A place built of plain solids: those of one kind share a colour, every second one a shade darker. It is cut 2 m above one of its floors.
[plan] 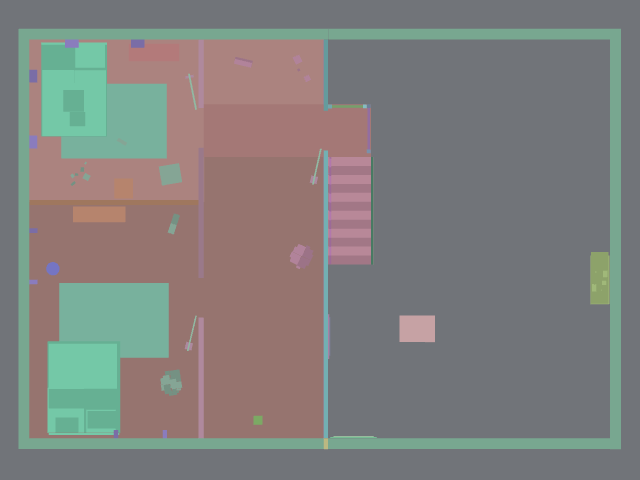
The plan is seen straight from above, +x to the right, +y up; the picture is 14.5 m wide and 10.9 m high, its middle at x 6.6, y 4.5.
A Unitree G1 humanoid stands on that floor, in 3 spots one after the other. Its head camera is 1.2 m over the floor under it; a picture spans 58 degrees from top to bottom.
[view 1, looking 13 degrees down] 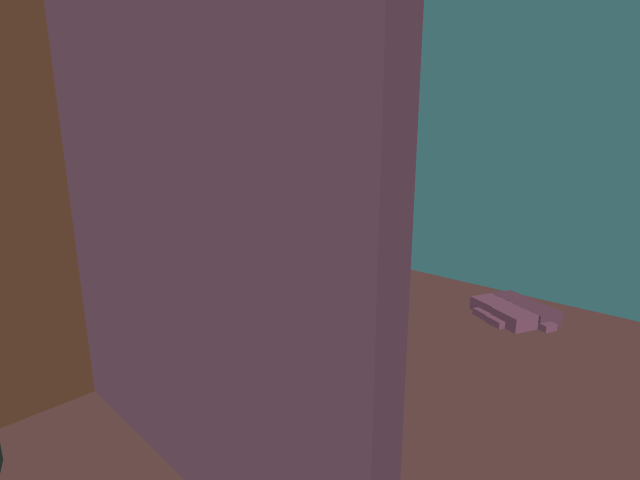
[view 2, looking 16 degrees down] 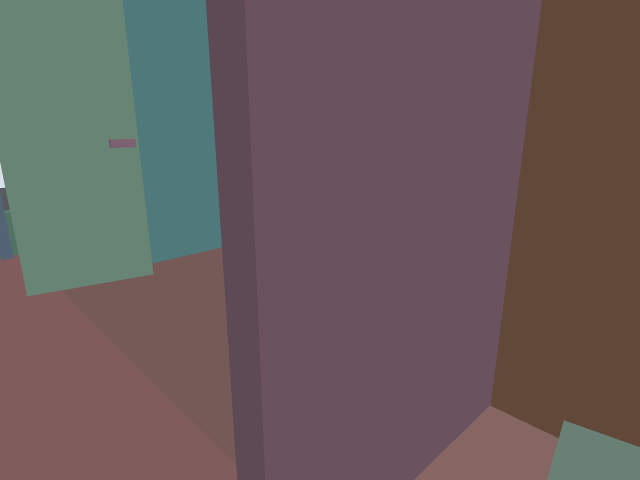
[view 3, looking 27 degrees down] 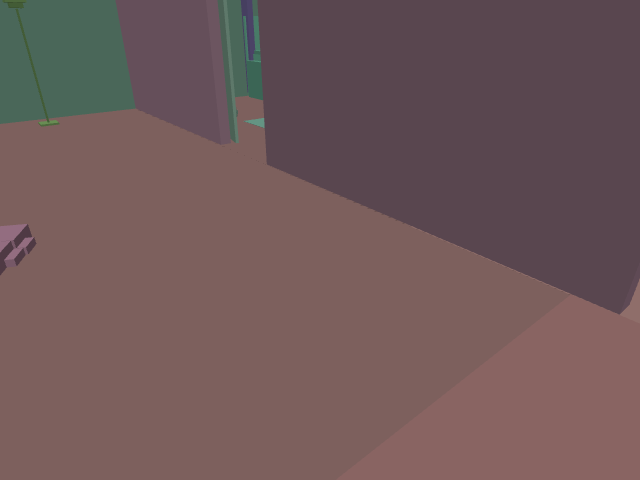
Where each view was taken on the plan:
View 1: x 3.20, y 3.19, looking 43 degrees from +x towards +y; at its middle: upper_partition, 0.90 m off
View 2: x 3.20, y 7.05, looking -44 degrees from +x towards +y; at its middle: upper_partition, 0.93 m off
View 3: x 6.03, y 6.98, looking -129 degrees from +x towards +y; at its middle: upper_floor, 2.65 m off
